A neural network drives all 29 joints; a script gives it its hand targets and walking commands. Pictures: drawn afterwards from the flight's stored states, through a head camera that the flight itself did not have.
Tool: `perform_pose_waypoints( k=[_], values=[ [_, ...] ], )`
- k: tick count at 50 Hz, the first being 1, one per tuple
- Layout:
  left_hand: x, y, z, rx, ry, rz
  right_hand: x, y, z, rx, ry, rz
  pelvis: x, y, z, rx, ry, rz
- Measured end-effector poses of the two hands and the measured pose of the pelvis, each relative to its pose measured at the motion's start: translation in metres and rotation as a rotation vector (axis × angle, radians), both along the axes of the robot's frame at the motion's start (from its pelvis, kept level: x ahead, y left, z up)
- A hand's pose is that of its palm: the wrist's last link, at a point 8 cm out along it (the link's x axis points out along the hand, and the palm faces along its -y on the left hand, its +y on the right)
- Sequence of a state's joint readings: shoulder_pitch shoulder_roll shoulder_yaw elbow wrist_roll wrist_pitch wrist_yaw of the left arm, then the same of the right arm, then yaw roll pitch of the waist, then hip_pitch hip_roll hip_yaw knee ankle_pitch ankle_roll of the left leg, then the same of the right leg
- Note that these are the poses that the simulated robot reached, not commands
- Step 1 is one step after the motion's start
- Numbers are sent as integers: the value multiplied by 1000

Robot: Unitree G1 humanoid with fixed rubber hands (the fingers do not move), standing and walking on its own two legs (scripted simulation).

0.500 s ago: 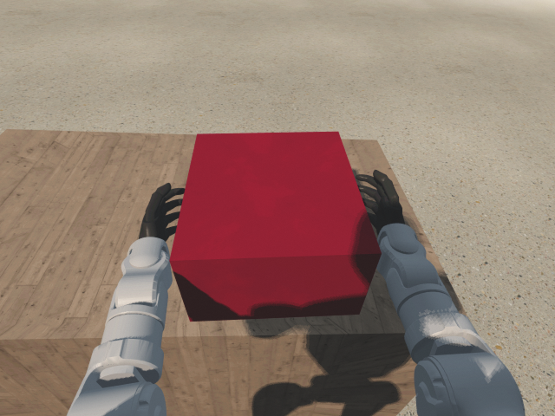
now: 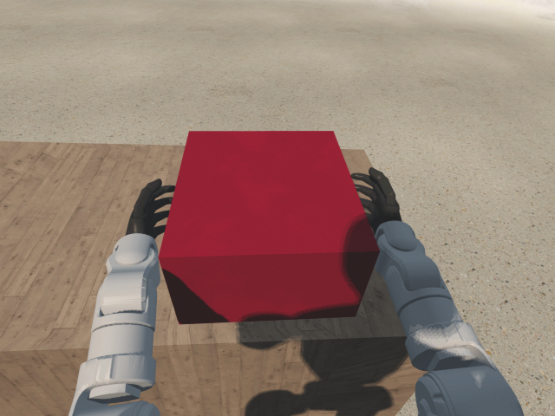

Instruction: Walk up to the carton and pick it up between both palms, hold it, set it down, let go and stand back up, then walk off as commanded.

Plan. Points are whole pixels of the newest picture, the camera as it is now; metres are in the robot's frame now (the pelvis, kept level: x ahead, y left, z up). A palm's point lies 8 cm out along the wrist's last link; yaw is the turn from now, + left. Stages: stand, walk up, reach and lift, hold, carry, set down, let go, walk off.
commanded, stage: reach and lift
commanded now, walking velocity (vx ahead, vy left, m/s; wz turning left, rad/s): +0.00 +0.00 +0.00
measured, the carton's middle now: (265, 216) +0.42 +0.01 +0.11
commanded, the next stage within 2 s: hold in 0.94 s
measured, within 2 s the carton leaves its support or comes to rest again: neither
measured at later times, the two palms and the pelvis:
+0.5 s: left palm (141, 231) +0.35 +0.18 +0.14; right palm (388, 220) +0.36 -0.17 +0.16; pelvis +0.00 +0.00 +0.00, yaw +0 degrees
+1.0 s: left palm (141, 230) +0.35 +0.18 +0.15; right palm (394, 219) +0.35 -0.17 +0.17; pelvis +0.00 +0.00 +0.00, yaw -1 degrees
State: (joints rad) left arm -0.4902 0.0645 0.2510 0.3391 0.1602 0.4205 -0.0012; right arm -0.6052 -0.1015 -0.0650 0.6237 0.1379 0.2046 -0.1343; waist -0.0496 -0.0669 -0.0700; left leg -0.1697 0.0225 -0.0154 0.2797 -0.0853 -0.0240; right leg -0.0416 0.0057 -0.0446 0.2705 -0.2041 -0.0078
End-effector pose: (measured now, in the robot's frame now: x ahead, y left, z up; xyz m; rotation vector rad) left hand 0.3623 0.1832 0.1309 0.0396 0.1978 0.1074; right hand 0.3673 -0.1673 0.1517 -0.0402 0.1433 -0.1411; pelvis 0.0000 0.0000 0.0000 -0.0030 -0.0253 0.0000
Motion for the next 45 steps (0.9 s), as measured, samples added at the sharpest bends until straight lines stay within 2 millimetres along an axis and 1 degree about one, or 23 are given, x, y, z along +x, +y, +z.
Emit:
perform_pose_waypoints(
  k=[6,12,20,25,34,45],
  values=[
    [-4,-6,-3,0,4,-14,-8,-6,-5,5,3,-13,2,0,0,0,-13,-6],
    [-7,-6,-4,3,6,-14,-11,-6,-7,12,3,-13,2,1,-1,0,-11,-13],
    [-8,-1,5,9,-1,0,-7,-1,0,28,-3,-1,1,1,0,0,-3,-9],
    [-8,-2,12,14,-13,1,-7,-2,7,32,-17,-1,0,0,0,1,-10,-6],
    [-9,-5,12,-1,0,-5,-10,-5,9,29,-3,-7,0,0,0,3,-19,-17],
    [-12,-5,20,13,-10,-7,-13,-5,15,41,-15,-8,-3,0,0,2,-28,-19]
  ],
)
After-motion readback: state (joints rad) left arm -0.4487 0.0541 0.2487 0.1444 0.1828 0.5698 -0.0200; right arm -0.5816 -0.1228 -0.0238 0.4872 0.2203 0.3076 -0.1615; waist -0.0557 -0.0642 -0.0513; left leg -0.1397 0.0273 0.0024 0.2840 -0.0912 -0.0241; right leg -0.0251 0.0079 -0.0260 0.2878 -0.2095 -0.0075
